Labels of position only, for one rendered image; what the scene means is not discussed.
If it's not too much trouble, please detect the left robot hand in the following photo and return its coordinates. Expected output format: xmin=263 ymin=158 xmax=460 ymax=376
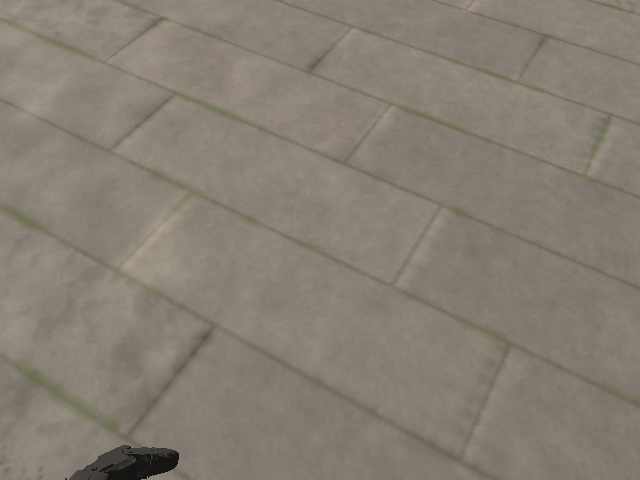
xmin=65 ymin=445 xmax=179 ymax=480

